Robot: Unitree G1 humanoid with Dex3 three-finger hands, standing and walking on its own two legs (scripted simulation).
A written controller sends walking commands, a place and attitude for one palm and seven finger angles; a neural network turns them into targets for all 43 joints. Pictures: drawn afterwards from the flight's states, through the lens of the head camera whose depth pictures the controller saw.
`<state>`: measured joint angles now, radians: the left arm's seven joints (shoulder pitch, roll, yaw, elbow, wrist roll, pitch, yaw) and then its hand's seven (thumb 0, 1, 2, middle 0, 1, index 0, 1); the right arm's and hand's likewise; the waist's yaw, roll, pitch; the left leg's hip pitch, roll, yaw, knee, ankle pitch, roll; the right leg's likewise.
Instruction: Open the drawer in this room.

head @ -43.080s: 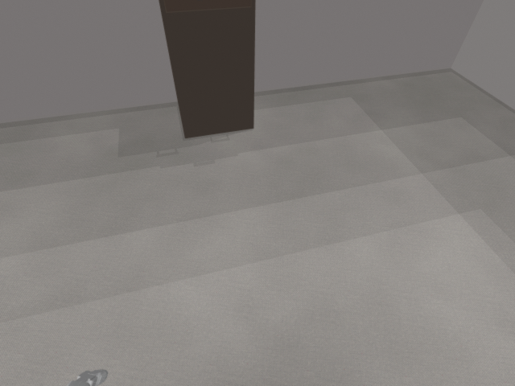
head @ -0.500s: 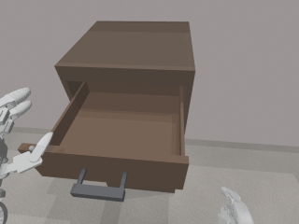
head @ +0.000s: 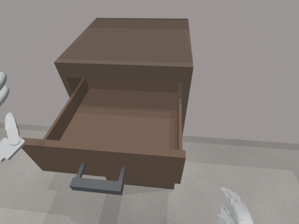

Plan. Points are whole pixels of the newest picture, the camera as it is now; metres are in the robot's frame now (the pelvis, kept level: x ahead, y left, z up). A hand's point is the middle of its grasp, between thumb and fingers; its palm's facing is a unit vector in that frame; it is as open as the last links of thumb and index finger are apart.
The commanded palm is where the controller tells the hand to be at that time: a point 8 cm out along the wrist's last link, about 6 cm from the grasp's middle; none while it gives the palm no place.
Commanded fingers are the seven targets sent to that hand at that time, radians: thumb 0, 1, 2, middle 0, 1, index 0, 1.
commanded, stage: step back with the hand held close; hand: left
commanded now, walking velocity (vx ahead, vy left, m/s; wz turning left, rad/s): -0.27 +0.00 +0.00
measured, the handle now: (100, 177) +0.22 +0.16 +0.04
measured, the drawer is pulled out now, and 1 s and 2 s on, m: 0.29 0.29 0.29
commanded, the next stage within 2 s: stop stepping back and stand still in 1.08 s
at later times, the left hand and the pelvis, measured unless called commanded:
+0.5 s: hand (3, 167) +0.14 +0.25 +0.23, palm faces +0.39 -0.75 -0.53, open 7.4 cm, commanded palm +0.09 +0.29 +0.23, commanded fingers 0.00 0.90 0.90 -0.20 -0.30 -0.20 -0.30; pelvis -0.05 +0.02 -0.01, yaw -2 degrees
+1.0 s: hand out of the picture +0.08 +0.24 +0.23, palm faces +0.37 -0.81 -0.46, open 7.4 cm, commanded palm +0.02 +0.29 +0.23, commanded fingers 0.00 0.90 0.90 -0.20 -0.30 -0.20 -0.30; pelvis -0.13 +0.02 -0.01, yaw -4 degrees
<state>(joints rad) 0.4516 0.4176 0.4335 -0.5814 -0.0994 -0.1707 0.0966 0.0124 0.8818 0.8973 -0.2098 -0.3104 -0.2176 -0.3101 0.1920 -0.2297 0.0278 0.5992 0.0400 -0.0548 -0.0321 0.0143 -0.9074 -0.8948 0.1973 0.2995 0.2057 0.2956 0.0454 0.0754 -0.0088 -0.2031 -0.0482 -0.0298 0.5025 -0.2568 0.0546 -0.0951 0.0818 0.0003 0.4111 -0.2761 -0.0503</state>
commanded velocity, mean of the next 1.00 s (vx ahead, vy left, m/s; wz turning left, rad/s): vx -0.31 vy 0.00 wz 0.03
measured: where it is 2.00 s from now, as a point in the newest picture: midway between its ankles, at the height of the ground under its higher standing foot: outside the picture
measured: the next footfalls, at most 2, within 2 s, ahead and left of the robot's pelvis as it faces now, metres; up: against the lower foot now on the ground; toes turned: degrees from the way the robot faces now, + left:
right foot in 1.10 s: -0.19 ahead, -0.10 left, +0.00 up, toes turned -6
left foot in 1.46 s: -0.25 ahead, +0.09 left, +0.00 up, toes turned -1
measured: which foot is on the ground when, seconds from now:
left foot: down 0.00-1.00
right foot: down 0.00-0.78, up 0.80-1.00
